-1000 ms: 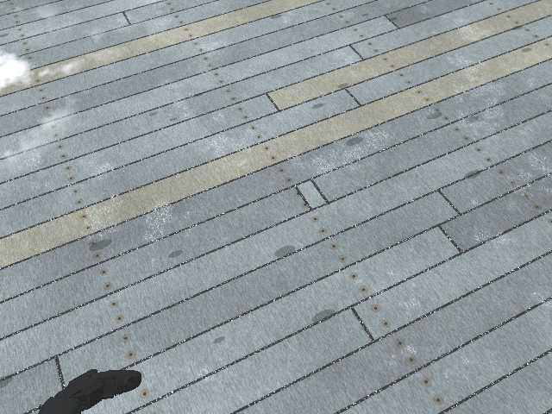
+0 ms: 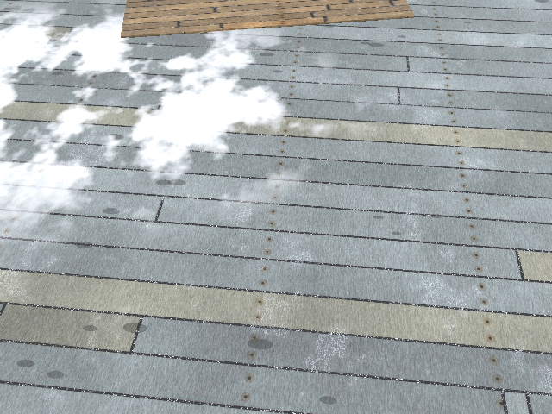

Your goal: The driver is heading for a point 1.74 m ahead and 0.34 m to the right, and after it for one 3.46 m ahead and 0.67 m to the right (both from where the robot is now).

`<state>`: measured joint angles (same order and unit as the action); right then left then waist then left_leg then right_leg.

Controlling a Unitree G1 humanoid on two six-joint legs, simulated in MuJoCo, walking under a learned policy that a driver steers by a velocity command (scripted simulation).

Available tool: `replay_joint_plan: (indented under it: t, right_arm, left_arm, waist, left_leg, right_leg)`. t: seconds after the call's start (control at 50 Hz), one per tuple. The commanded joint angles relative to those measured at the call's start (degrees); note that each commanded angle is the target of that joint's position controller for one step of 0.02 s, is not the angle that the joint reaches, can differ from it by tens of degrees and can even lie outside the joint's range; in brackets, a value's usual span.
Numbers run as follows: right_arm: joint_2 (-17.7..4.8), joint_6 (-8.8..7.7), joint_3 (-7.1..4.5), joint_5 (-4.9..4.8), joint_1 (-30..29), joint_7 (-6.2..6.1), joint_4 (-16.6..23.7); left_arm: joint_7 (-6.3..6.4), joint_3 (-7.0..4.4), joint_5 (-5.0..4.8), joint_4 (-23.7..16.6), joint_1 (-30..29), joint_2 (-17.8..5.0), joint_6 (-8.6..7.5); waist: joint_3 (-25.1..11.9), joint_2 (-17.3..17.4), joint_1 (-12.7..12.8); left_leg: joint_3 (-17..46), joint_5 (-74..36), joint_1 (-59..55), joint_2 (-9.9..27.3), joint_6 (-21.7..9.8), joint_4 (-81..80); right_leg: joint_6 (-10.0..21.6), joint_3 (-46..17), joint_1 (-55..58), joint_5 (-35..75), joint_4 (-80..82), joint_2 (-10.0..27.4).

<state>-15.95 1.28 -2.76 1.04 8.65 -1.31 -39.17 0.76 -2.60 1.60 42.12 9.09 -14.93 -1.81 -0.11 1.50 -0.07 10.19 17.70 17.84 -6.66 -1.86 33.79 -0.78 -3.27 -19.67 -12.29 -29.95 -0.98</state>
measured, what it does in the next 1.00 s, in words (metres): steps on the spot, turning right: right foot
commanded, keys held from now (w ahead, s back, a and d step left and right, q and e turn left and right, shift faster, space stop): e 0.62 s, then no key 0.08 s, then q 0.30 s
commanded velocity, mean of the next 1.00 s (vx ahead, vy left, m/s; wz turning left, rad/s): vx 0.01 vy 0.00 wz -0.25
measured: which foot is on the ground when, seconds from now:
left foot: down 0.00-0.62, up 0.64-1.00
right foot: down 0.00-0.30, up 0.32-0.60, down 0.62-1.00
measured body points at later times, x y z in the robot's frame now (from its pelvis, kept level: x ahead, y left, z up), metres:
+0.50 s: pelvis +0.01 -0.02 +0.00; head +0.05 -0.03 +0.45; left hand +0.25 +0.21 -0.08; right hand +0.06 -0.33 -0.10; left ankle +0.00 +0.10 -0.73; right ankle -0.02 -0.14 -0.68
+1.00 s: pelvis +0.00 -0.07 +0.00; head +0.02 -0.08 +0.45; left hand +0.24 +0.10 -0.09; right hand +0.02 -0.37 -0.11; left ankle +0.03 +0.07 -0.71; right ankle -0.01 -0.16 -0.73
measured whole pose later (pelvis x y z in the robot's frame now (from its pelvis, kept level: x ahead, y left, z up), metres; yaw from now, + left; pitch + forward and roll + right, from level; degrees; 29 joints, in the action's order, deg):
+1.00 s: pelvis +0.00 -0.07 +0.00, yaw -17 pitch +0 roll -1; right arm -16.0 2.5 -3.3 -0.9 12.3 -1.3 -43.2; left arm 1.0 -1.3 0.9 40.1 6.3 -12.4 0.8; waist 1.5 1.0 -0.9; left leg 0.9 24.1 18.2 3.2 3.3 41.9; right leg 3.8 3.4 -14.6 -14.6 -28.8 -2.8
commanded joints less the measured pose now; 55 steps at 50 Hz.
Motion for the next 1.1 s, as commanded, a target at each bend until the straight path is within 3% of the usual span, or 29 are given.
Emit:
replay_joint_plan:
  t: [0.02,0.06,0.1,0.2,0.26,0.3,0.32,0.34,0.36,0.38,0.4,0.48,0.56,0.6,0.62,0.64,0.66,0.68,0.7,0.72,0.74,0.8,0.84,0.88,0.92,1.02,1.06,1.08,1.1]
  right_arm:
    - [-5.4,-1.03,-0.97,1.17,6.8,0.06,1.0]
    - [-6.3,-0.18,-1.54,0.82,2.0,0.08,1.3]
    - [-6.5,0.15,-1.86,0.25,1.7,-0.04,1.8]
    - [-4.9,-0.56,-2.61,-0.3,2.6,-0.66,1.7]
    - [-5.0,-0.69,-3.33,-0.47,3.5,-0.57,1.7]
    - [-7.1,-0.55,-4.16,-0.29,3.7,-0.72,1.9]
    - [-8.4,-0.62,-4.53,0.09,4.5,-0.89,2.1]
    - [-8.4,-0.97,-4.38,0.28,3.6,-1.2,2.8]
    - [-8.0,-1.4,-3.99,0.32,3.7,-1.45,3.6]
    - [-7.7,-1.7,-3.78,0.04,2.1,-1.68,4.1]
    - [-8.1,-1.78,-3.86,-0.61,0.1,-1.68,4.2]
    - [-9.9,-0.47,-4.59,-0.86,0.6,-1.63,3.4]
    - [-11.2,-0.23,-5.04,-2.16,1.3,-1.05,2.6]
    - [-9.4,-1.09,-4.55,-2.84,2.8,-0.58,1.6]
    - [-7.3,-1.59,-4.02,-0.96,4.6,-0.28,1.8]
    - [-4.1,-1.89,-2.47,1.43,2.1,-0.23,5.1]
    - [-7.2,-1.8,-3.28,-0.01,-1.8,-0.42,4.8]
    - [-8.0,-1.29,-3.47,-1.46,-2.4,-0.55,4.4]
    - [-7.9,-0.81,-3.63,-1.28,-1.5,-1.04,3.2]
    - [-8.3,-0.33,-3.8,-0.78,-0.8,-1.5,2.3]
    - [-7.9,0.05,-3.75,-0.69,0.8,-1.43,1.3]
    - [-4.3,0.35,-2.46,-1.38,4.0,-0.71,-1.0]
    - [-3.2,0.34,-1.56,-1.37,1.5,-0.35,-0.6]
    - [-5.4,0.43,-1.87,-1.58,0.0,-0.23,0.2]
    - [-7.4,0.43,-2.31,-1.97,-0.4,-0.27,0.7]
    - [-5.8,0.16,-2.06,-2.08,2.3,0.25,0.4]
    - [-5.4,0.08,-2.0,-2.04,4.6,0.85,-0.2]
    - [-6.5,0.03,-2.23,-1.71,4.9,0.99,0.0]
    - [-10.8,-0.02,-3.27,-1.21,5.9,0.59,0.3]
  left_arm:
    - [-0.75,-0.13,0.3,-4.5,-5.3,-3.9,-0.91]
    - [-1.38,-1.13,-1.2,-4.1,-3.6,-7.7,-0.74]
    - [-1.21,-2.01,-1.82,-4.8,-4.1,-10.7,-0.66]
    - [-0.14,-2.71,-2.68,-6.4,-2.5,-10.1,0.91]
    - [0.12,-3.01,-2.9,-8.1,-3.6,-9.8,2.11]
    - [-0.09,-2.9,-3.14,-9.1,-4.1,-8.9,2.52]
    - [-0.34,-2.78,-2.82,-9.1,-3.3,-8.2,2.62]
    - [-0.63,-3.03,-2.35,-9.3,-3.0,-8.3,2.68]
    - [-0.77,-3.98,-2.28,-9.4,-3.3,-10.2,2.79]
    - [-0.79,-4.37,-2.73,-8.9,-2.5,-10.3,3.21]
    - [-0.76,-3.96,-3.07,-8.6,-1.9,-8.8,3.73]
    - [-1.66,-2.41,-3.3,-10.5,-4.7,-5.6,4.14]
    - [-2.62,-3.27,-3.31,-11.1,-2.6,-7.4,4.46]
    - [-2.0,-4.44,-2.7,-9.7,2.5,-8.9,4.6]
    - [-1.13,-6.04,-2.71,-10.2,5.3,-14.2,4.4]
    - [-0.88,-6.41,-0.81,-12.1,5.2,-19.8,3.68]
    - [-1.4,-5.27,0.29,-11.5,7.1,-15.5,2.36]
    - [-1.41,-4.35,0.16,-10.9,4.4,-13.5,1.45]
    - [-1.07,-3.94,-0.92,-10.5,1.5,-11.8,1.2]
    - [-0.69,-3.06,-1.63,-10.4,-1.1,-9.7,1.31]
    - [-0.39,-2.27,-1.53,-10.2,-2.7,-8.3,1.36]
    - [0.0,-0.47,-0.26,-8.5,-3.9,-3.6,0.89]
    - [0.14,-0.62,0.12,-7.2,-3.1,-4.3,0.8]
    - [0.17,-1.39,0.29,-6.0,-2.2,-7.0,1.12]
    - [0.32,-2.1,-0.24,-5.4,-2.1,-9.1,1.66]
    - [1.29,-2.68,-1.33,-4.8,-3.1,-9.5,2.75]
    - [1.63,-2.96,-1.99,-4.7,-3.9,-9.5,3.28]
    - [1.73,-3.15,-2.42,-4.1,-2.7,-9.2,3.41]
    - [1.76,-2.99,-1.6,-4.9,-2.5,-7.7,3.13]
  waist:
    - [-5.8,-11.0,-4.4]
    - [-3.4,-8.7,-1.9]
    - [-2.1,-8.8,-2.0]
    - [-5.4,-7.9,-0.7]
    - [-5.9,-4.9,-0.7]
    - [-4.1,2.3,-0.4]
    - [-3.5,6.8,-0.7]
    - [-3.6,10.8,-0.8]
    - [-3.0,7.1,-1.4]
    - [-2.4,2.9,-0.3]
    - [-1.0,1.7,0.6]
    - [-2.0,6.2,-1.7]
    - [-4.2,8.3,-1.3]
    - [-5.1,5.2,1.0]
    - [-6.4,-5.9,1.1]
    - [-8.6,-19.9,0.8]
    - [-12.7,-11.7,5.2]
    - [-8.6,-9.1,3.3]
    - [-6.2,-6.6,1.7]
    - [-5.4,-6.0,0.7]
    - [-5.7,-6.9,-0.7]
    - [-6.4,-8.1,-1.8]
    - [-4.5,-9.0,0.1]
    - [-2.4,-9.3,1.4]
    - [-0.3,-8.9,1.9]
    - [-1.6,-7.1,0.6]
    - [-3.0,-6.9,-1.1]
    - [-2.9,-5.4,-1.4]
    - [-3.9,2.8,-0.3]
  left_leg:
    - [-0.9,1.0,-5.2,5.8,2.7,-3.3]
    - [-2.3,-4.5,-6.8,4.9,2.1,-4.2]
    - [-3.6,-5.3,-5.9,4.8,1.1,-3.5]
    - [-6.0,-6.5,-4.2,4.2,1.2,-0.5]
    - [-5.3,-8.7,-6.6,5.7,0.0,-2.7]
    - [0.4,-15.7,-10.1,12.0,-3.8,-7.9]
    - [6.9,-22.5,-12.7,19.2,-8.2,-10.6]
    - [13.1,-31.1,-13.5,27.5,-13.6,-12.2]
    - [14.7,-37.3,-13.2,31.0,-16.7,-12.5]
    - [11.5,-38.1,-12.9,29.9,-15.8,-11.8]
    - [6.8,-35.9,-12.9,27.0,-13.1,-11.6]
    - [-4.7,-36.9,-13.7,21.4,-10.1,-11.0]
    - [-8.2,-32.5,-12.8,22.5,-8.3,-7.9]
    - [-12.5,-24.9,-7.5,19.9,-3.7,0.2]
    - [-17.2,-9.8,4.3,15.3,1.8,13.6]
    - [-14.8,23.5,20.2,6.6,6.1,28.8]
    - [-6.4,23.8,19.7,7.5,6.2,36.9]
    - [-6.0,19.0,20.2,8.8,5.6,38.1]
    - [-6.1,14.3,19.9,9.8,5.4,35.8]
    - [-5.9,10.6,18.4,10.7,5.6,33.4]
    - [-6.7,7.2,13.9,10.3,6.0,33.1]
    - [-7.3,1.7,5.9,10.8,6.9,22.8]
    - [-7.6,1.3,2.5,11.2,6.7,13.7]
    - [-8.5,3.6,1.7,10.8,6.3,10.1]
    - [-9.0,5.9,3.6,10.3,5.7,9.1]
    - [-10.9,6.7,3.8,9.4,3.8,6.2]
    - [-12.4,0.0,-0.5,8.3,2.1,-1.7]
    - [-10.4,-8.2,-3.2,8.7,0.3,-7.4]
    - [-0.9,-22.0,-8.3,14.7,-3.1,-10.3]
  right_leg:
    - [11.1,-15.6,6.1,23.2,7.8,13.4]
    - [6.6,-11.8,3.6,12.2,7.2,8.3]
    - [6.4,-13.0,3.1,11.1,6.8,7.9]
    - [9.8,-17.9,6.2,19.5,3.0,8.2]
    - [8.6,-17.5,2.7,16.5,0.5,5.8]
    - [4.6,-10.6,-4.6,7.1,-5.8,0.4]
    - [2.2,-5.8,-9.6,-1.2,-11.7,-2.8]
    - [0.5,-2.3,-13.1,-18.7,-22.1,-2.8]
    - [-0.8,-2.5,-16.1,-24.4,-33.5,-0.9]
    - [-1.6,-3.4,-17.1,-23.2,-38.1,0.4]
    - [-2.2,-3.2,-17.9,-20.1,-35.8,1.7]
    - [-3.6,3.1,-12.1,-12.4,-23.4,2.6]
    - [-1.7,7.6,-2.2,-6.4,-8.3,0.9]
    - [1.5,7.4,8.7,4.7,3.7,-1.4]
    - [5.5,-5.7,19.8,24.7,5.8,6.5]
    - [18.8,-29.0,24.0,42.2,6.7,23.4]
    - [23.0,-28.6,21.0,36.6,8.5,24.7]
    - [20.1,-22.1,17.5,30.8,8.7,21.2]
    - [16.4,-17.8,15.0,24.4,8.9,17.5]
    - [14.2,-15.0,13.0,22.2,9.2,15.8]
    - [13.4,-11.7,9.6,23.8,9.6,13.9]
    - [12.1,-5.1,7.5,19.8,11.0,10.8]
    - [12.1,-4.6,6.9,12.7,12.1,11.0]
    - [13.4,-6.7,7.0,6.9,12.9,12.8]
    - [14.6,-9.1,7.7,4.1,12.9,14.8]
    - [15.1,-9.0,12.6,17.7,8.8,17.5]
    - [12.9,-5.6,12.7,21.4,5.6,16.4]
    - [9.9,-3.1,11.3,17.4,3.0,14.3]
    - [5.3,2.4,5.6,9.9,-6.1,9.3]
